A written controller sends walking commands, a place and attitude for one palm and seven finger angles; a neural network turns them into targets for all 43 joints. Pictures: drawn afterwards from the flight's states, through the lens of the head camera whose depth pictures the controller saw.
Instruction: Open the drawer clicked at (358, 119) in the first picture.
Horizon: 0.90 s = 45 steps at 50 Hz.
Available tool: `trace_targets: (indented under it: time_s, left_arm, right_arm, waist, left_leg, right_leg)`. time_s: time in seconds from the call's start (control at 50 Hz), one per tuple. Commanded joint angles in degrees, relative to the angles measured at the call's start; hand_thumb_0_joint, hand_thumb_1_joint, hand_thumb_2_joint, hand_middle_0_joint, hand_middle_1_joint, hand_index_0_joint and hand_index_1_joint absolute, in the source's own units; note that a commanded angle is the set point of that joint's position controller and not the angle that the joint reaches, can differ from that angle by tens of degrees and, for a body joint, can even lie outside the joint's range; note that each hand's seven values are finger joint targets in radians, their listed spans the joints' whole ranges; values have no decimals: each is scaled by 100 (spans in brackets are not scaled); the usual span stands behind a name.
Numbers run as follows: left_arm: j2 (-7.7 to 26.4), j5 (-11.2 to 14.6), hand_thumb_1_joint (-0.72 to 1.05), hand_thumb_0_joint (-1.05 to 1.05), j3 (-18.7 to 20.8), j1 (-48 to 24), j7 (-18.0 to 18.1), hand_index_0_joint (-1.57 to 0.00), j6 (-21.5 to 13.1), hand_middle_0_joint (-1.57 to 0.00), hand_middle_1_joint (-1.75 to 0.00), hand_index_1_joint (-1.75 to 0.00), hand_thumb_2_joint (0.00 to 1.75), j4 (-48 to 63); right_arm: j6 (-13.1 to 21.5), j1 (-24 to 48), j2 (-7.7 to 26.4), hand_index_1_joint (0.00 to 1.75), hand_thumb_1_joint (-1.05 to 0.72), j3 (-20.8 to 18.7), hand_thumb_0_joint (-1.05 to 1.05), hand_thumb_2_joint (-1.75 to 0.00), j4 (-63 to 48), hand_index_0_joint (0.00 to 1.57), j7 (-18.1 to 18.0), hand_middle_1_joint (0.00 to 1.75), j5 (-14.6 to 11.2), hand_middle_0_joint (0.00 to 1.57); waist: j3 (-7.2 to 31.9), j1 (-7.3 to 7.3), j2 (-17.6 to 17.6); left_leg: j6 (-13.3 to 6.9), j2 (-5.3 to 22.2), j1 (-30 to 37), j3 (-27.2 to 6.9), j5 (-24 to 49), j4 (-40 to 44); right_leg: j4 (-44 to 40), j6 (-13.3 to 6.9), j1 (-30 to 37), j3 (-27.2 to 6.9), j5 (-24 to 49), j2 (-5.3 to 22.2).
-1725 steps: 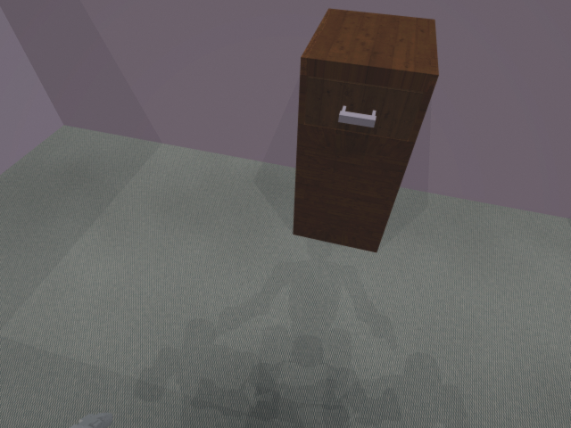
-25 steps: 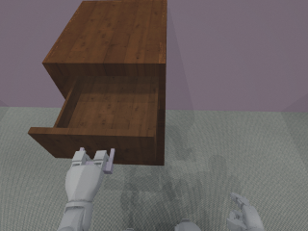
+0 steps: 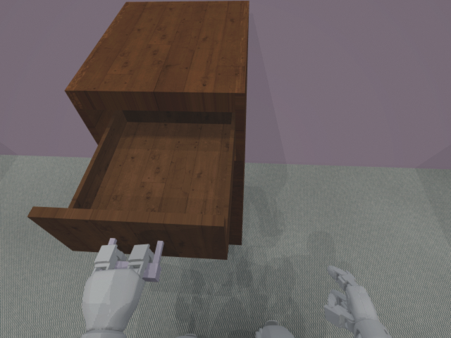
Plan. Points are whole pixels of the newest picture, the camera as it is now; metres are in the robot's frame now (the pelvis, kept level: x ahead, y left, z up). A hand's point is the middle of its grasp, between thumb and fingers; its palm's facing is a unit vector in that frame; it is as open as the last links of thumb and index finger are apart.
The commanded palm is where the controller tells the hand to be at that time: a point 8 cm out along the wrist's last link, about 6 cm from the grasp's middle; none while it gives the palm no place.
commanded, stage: pull the drawer open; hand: left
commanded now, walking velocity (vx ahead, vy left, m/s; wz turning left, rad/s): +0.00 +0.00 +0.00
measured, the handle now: (132, 258) +0.26 +0.20 -0.02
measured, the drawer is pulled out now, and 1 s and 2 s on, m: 0.27 0.30 0.30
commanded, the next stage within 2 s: open the thumb to release the handle in 0.36 s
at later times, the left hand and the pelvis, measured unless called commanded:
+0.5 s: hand (123, 315) +0.17 +0.19 -0.04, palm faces -0.01 -0.09 -1.00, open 6.2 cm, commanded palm +0.14 +0.20 +0.01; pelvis -0.01 -0.01 -0.01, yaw +0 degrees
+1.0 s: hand (125, 312) +0.17 +0.19 -0.03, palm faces +0.02 -0.08 -1.00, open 12.7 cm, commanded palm +0.14 +0.20 +0.01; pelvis -0.03 -0.01 +0.00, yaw +2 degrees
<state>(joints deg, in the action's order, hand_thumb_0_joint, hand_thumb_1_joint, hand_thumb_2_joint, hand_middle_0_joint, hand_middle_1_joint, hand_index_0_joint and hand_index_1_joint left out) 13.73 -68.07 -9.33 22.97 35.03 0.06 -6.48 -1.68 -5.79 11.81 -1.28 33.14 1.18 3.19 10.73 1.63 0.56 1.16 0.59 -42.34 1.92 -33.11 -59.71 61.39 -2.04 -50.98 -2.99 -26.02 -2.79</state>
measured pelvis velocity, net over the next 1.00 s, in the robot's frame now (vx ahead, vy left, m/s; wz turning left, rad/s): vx -0.03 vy -0.01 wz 0.03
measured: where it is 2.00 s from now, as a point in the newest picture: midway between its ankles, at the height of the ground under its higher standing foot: outside the picture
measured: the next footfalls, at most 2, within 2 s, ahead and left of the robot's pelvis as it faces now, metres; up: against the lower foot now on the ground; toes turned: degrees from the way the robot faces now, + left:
none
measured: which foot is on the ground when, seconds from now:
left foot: down 0.00-1.00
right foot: down 0.00-1.00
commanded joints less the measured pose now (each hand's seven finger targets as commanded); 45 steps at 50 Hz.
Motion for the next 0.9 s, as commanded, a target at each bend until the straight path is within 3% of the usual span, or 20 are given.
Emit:
trace_targets:
  time_s: [0.0,0.08,0.1,0.12,0.2,0.24,0.3,0.4,0.42,0.44,0.46,0.5,0.6,0.74,0.78,0.84,0.88]
  left_arm:
    - [659,170,90,0,598,1089,350,-40,-62,-40,-135,-135,90,1253]
    - [704,209,90,0,687,1363,312,-40,-135,-40,-135,-135,90,1323]
    - [789,174,90,0,775,1453,340,-40,-168,-40,-135,-135,90,1296]
    - [705,168,90,0,659,1377,327,-40,-163,-40,-135,-135,90,1347]
    - [826,171,90,0,765,1439,334,-40,-229,-40,-135,-135,90,1485]
    - [724,205,90,0,658,1586,292,-40,-245,-40,-135,-135,90,1511]
    - [938,267,90,0,934,1979,286,-40,-302,-40,-135,-135,90,1551]
    - [913,301,90,0,935,2194,255,-40,-365,-40,-135,-135,90,1652]
    - [851,311,90,0,851,2141,236,-40,-354,-40,-135,-135,90,1694]
    - [795,116,90,0,559,216,314,-40,-271,-40,-135,-135,90,1687]
    - [831,45,83,0,789,149,400,-40,-277,-40,-134,-134,87,1601]
    - [878,62,69,0,917,466,487,-38,-183,-38,-133,-133,81,1160]
    - [876,147,34,0,757,-39,506,-36,114,-36,-129,-129,66,1185]
    - [769,186,-15,0,498,-261,381,-32,321,-32,-124,-124,45,820]
    - [917,221,-29,0,662,-358,341,-32,310,-32,-122,-122,39,749]
    - [870,213,-50,0,583,-454,282,-30,251,-30,-120,-120,30,650]
    - [993,225,-50,0,757,-466,279,-30,197,-30,-120,-120,30,591]
  right_arm:
    - [293,581,539,30,-90,-167,0,-90,-918,20,-10,30,27,20]
    - [313,597,543,30,-90,-152,0,-90,-954,20,-13,30,37,20]
    - [322,576,533,30,-90,-140,0,-90,-953,20,-11,30,31,20]
    - [314,582,536,30,-90,-147,0,-90,-963,20,-4,30,51,20]
    - [340,542,544,30,-90,-149,0,-90,-1002,20,-17,30,79,20]
    - [355,559,526,30,-90,-137,0,-90,-1036,20,-11,30,74,20]
    - [358,518,518,30,-90,-120,0,-90,-1065,20,-30,30,56,20]
    - [354,543,520,30,-90,-107,0,-90,-1081,20,-12,30,60,20]
    - [338,521,527,30,-90,-116,0,-90,-1088,20,-1,30,74,20]
    - [281,588,640,30,-90,-159,0,-90,-877,20,-32,30,137,20]
    - [316,516,585,30,-90,-236,0,-90,-896,20,-80,30,150,20]
    - [371,490,568,30,-90,-232,0,-90,-839,20,-154,30,126,20]
    - [330,554,608,30,-90,-238,0,-90,-747,20,-241,30,43,20]
    - [302,720,572,30,-90,-171,0,-90,-693,20,-336,30,-48,20]
    - [302,723,572,30,-90,-163,0,-90,-658,20,-375,30,-61,20]
    - [306,733,539,30,-90,-143,0,-90,-650,20,-392,30,-66,20]
    - [308,741,540,30,-90,-145,0,-90,-631,20,-422,30,-64,20]
  waist:
    - [1347,346,-139]
    - [1134,340,-278]
    - [1155,395,-234]
    - [1112,341,-232]
    - [1116,348,-245]
    - [1005,355,-226]
    - [1153,466,-339]
    - [1113,476,-217]
    - [1131,425,-246]
    - [925,-62,-329]
    - [1067,105,-251]
    - [1151,179,-387]
    - [1405,151,-268]
    - [1014,177,-454]
    - [963,181,-521]
    - [828,188,-424]
    - [862,205,-481]
  left_leg:
    - [-112,-357,244,-80,2281,484]
    - [-131,-371,90,-98,2039,449]
    - [-119,-376,66,-96,1989,445]
    - [-126,-362,53,-109,1907,429]
    - [-137,-385,53,-108,1762,340]
    - [-139,-390,-28,-110,1643,345]
    - [-141,-404,-113,-87,1687,330]
    - [-140,-402,-202,-88,1774,293]
    - [-151,-398,-219,-84,1732,275]
    - [-170,-384,-275,-163,1455,103]
    - [-176,-361,-292,-133,1327,126]
    - [-179,-387,-280,-105,1256,165]
    - [-185,-390,-78,-74,1310,313]
    - [-203,-397,-171,-33,1014,557]
    - [-214,-396,-189,-23,983,582]
    - [-209,-416,-221,-8,820,620]
    - [-216,-421,-235,-13,858,599]
  right_leg:
    - [-726,-148,1622,-189,2641,25]
    - [-773,-158,1516,-207,2392,17]
    - [-716,-159,1462,-210,2226,5]
    - [-724,-159,1366,-159,2073,11]
    - [-736,-167,1180,-278,1803,12]
    - [-755,-166,1133,-218,1618,30]
    - [-723,-164,1360,-329,1844,39]
    - [-644,-171,1365,-350,2078,47]
    - [-663,-156,1369,-344,2067,67]
    - [-698,-114,740,-392,1662,102]
    - [-714,-91,834,-282,1292,107]
    - [-772,-95,965,-281,1216,81]
    - [-870,-68,1188,-173,1277,108]
    - [-1200,-25,1354,-134,795,155]
    - [-1318,-24,1434,-235,743,167]
    - [-1412,-14,1367,-267,403,201]
    - [-1449,-25,1426,-356,468,194]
